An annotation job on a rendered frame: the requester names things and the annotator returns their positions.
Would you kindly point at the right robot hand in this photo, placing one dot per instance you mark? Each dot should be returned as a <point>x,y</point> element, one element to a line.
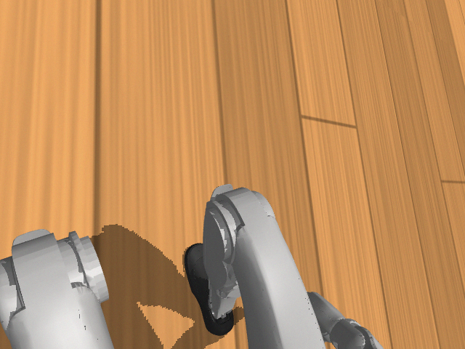
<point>327,315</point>

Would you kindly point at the right robot foot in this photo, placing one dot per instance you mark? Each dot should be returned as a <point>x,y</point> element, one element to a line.
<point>199,284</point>

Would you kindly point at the right robot arm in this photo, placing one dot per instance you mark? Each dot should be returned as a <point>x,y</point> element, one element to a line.
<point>348,334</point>

